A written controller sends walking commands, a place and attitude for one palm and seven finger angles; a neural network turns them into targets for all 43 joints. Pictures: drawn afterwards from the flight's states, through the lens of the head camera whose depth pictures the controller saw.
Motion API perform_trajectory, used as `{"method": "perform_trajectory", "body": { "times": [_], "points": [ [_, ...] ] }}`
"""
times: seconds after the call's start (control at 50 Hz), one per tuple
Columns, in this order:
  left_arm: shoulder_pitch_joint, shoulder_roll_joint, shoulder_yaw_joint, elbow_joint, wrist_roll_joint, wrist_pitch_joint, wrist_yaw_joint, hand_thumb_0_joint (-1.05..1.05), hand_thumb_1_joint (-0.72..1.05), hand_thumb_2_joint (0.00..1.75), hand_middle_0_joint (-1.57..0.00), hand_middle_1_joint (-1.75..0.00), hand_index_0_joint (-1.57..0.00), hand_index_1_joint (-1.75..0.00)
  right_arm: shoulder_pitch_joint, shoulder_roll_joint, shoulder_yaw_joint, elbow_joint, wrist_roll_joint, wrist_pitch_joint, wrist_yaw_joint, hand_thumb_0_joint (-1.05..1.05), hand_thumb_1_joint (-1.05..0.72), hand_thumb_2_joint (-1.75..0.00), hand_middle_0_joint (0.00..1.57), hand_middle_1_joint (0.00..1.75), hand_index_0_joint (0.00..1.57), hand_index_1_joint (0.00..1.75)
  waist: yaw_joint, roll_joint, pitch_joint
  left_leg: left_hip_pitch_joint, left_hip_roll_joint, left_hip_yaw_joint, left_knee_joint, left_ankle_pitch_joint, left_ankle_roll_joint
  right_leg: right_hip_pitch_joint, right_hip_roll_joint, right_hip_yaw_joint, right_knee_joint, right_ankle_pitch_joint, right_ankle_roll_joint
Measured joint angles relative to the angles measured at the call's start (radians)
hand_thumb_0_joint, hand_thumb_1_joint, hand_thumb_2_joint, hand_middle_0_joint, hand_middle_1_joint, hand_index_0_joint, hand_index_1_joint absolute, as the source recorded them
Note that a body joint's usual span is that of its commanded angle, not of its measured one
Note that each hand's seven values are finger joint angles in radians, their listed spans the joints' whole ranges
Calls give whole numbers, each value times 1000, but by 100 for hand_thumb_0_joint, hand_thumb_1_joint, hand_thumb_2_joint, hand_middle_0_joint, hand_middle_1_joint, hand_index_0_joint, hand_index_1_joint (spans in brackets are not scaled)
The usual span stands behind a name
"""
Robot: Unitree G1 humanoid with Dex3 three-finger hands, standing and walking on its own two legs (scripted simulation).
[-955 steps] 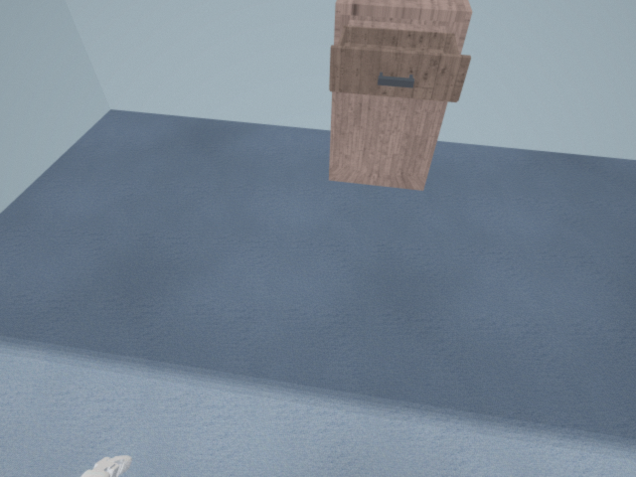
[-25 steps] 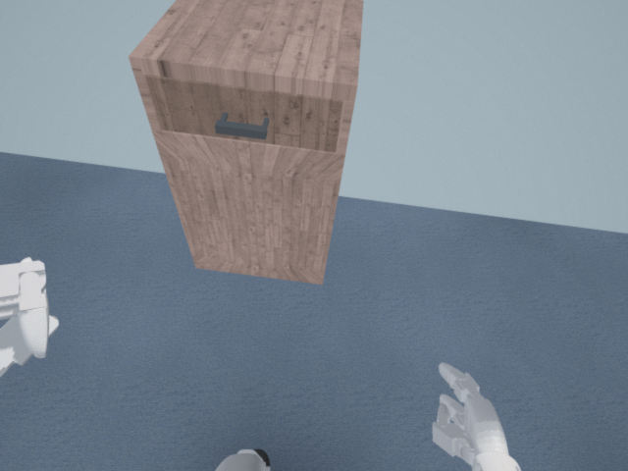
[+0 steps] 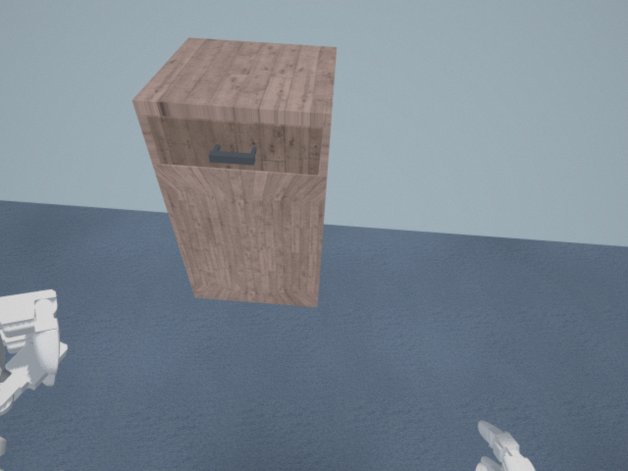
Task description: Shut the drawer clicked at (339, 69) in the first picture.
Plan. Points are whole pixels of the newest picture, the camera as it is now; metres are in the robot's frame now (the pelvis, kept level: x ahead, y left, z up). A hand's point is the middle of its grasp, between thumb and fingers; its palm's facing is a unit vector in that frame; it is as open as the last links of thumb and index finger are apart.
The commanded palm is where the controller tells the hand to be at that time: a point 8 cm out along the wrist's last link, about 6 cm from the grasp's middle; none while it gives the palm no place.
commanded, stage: stop stepping back and stand still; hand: left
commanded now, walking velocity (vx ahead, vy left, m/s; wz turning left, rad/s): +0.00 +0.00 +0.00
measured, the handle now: (233, 153) +0.86 +0.22 -0.07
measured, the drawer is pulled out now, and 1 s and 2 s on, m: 0.00 0.00 0.00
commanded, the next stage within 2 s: let the arm hang, fingers relaxed in 0.14 s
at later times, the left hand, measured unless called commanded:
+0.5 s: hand out of the picture +0.09 +0.19 -0.16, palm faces +0.04 -0.98 -0.21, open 3.1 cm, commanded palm none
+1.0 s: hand out of the picture -0.05 +0.17 -0.17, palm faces +0.07 -0.98 -0.21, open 6.9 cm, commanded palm none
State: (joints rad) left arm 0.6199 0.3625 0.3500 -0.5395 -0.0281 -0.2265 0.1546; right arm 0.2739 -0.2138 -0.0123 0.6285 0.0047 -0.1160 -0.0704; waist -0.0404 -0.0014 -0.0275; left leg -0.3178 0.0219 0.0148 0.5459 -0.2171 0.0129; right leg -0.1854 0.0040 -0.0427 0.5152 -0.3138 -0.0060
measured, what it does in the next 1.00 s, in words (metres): stands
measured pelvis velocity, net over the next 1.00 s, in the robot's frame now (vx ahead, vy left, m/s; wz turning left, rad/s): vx -0.01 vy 0.00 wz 0.02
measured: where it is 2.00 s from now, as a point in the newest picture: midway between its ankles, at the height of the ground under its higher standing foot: outside the picture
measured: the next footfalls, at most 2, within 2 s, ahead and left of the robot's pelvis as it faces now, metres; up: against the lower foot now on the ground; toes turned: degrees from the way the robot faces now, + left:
none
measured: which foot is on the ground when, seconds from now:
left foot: down 0.00-1.00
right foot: down 0.00-1.00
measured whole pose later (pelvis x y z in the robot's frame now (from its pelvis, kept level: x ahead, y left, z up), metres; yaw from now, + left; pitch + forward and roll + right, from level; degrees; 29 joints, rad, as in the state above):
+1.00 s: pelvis -0.01 +0.00 +0.00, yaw +1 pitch -2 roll +0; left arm 0.37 0.14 0.01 1.13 0.01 0.01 0.03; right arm 0.33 -0.12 -0.01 1.09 -0.02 0.02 -0.03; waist 0.00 0.04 0.02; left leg -0.28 0.00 -0.01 0.48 -0.16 0.01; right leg -0.16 -0.01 -0.06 0.48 -0.29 -0.01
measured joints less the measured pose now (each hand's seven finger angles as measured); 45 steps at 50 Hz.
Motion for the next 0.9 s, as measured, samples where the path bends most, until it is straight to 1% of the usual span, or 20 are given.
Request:
{"method": "perform_trajectory", "body": {
  "times": [0.08,0.16,0.24,0.26,0.28,0.32,0.34,0.38,0.42,0.46,0.48,0.5,0.52,0.58,0.68,0.78,0.9],
  "points": [
    [26,0,1,-25,-7,-21,-4,2,89,90,-141,-160,-140,-160,-27,11,7,-10,-2,9,15,1,-90,-90,20,30,21,30,15,18,5,-12,10,-10,23,-5,-2,4,17,5,-17,12,0],
    [15,-2,2,3,-13,-10,-6,1,89,90,-141,-160,-141,-160,-46,21,15,-6,-2,19,12,1,-90,-90,20,30,21,30,32,6,19,13,-5,5,-6,-1,3,15,0,18,-24,12,12],
    [-10,2,10,20,-14,11,-5,2,89,90,-141,-160,-141,-160,-61,36,30,-16,-3,11,5,1,-90,-90,21,30,21,30,42,-7,41,27,-19,12,-48,22,10,14,-14,24,-36,20,20],
    [-43,8,-9,71,4,-1,-22,1,89,90,-141,-160,-141,-160,-68,30,25,3,-4,-12,23,1,-90,-90,21,30,21,30,45,2,37,9,-20,7,-42,25,11,-4,-14,16,-24,24,20],
    [-97,12,-46,163,20,14,-50,1,89,90,-141,-159,-140,-160,-82,16,18,31,-5,-17,43,1,-90,-90,21,30,21,30,52,13,33,-13,-24,2,-26,24,12,-25,-19,10,-5,19,21],
    [-202,-12,-127,402,39,101,-95,1,90,90,-139,-158,-139,-158,-120,-11,9,88,-10,12,67,1,-90,-90,21,30,21,30,61,41,27,-50,-32,2,18,11,17,-59,-28,10,38,-7,26],
    [-244,-36,-162,533,46,148,-110,0,90,90,-138,-157,-138,-157,-136,-20,6,112,-14,30,72,1,-90,-90,21,30,21,30,58,54,25,-64,-34,3,38,2,19,-73,-30,10,60,-17,28],
    [-299,-85,-220,778,57,225,-131,0,90,90,-134,-154,-134,-154,-149,-23,5,147,-21,62,75,1,-90,-90,21,30,21,30,42,63,27,-76,-38,3,65,-12,23,-88,-35,11,95,-33,29],
    [-319,-128,-266,971,64,269,-143,1,91,90,-129,-149,-129,-149,-140,-11,9,173,-28,84,74,1,-90,-90,21,30,21,30,27,44,37,-75,-40,4,78,-19,23,-89,-38,11,115,-45,28],
    [-317,-163,-302,1115,65,290,-149,1,91,90,-123,-143,-123,-143,-115,7,14,199,-34,102,72,1,-90,-90,21,30,21,30,19,7,52,-64,-41,1,81,-22,20,-79,-37,8,122,-51,23],
    [-311,-180,-317,1174,63,295,-150,1,91,90,-120,-140,-120,-140,-100,17,16,214,-36,110,71,1,-90,-90,21,30,21,30,17,-14,60,-58,-40,-2,79,-21,18,-72,-36,6,119,-51,22],
    [-309,-183,-306,1221,75,289,-120,1,91,90,-117,-139,-116,-136,-83,27,16,230,-37,117,69,1,-90,-90,21,30,21,30,19,-32,67,-54,-37,-9,76,-20,15,-64,-32,-1,112,-49,19],
    [-309,-172,-296,1261,74,287,-111,2,91,89,-114,-138,-113,-133,-64,36,17,247,-37,124,66,1,-90,-90,20,30,21,30,23,-47,74,-50,-34,-16,72,-17,12,-55,-28,-8,101,-44,17],
    [-303,-141,-300,1369,56,282,-127,2,90,89,-103,-129,-102,-121,-19,46,15,298,-38,143,59,1,-90,-90,20,30,21,30,35,-60,87,-42,-25,-36,50,-1,5,-31,-16,-27,52,-19,9],
    [-264,-145,-316,1505,47,270,-141,1,91,89,-84,-105,-83,-101,30,39,-3,357,-33,159,47,1,-91,-90,20,30,21,30,46,-23,92,-25,-24,-42,-7,33,6,-7,-12,-33,-17,22,5],
    [-224,-165,-326,1597,44,260,-140,1,91,90,-65,-81,-64,-79,50,41,-11,395,-28,156,43,1,-91,-90,20,30,20,30,45,16,84,-2,-27,-33,-46,51,6,5,-16,-24,-40,35,6],
    [-220,-194,-334,1655,40,250,-132,1,91,90,-42,-55,-41,-54,57,66,-5,434,-25,145,41,1,-91,-90,20,30,20,30,41,37,65,25,-27,-23,-66,55,2,19,-18,-15,-39,30,4]
  ]
}}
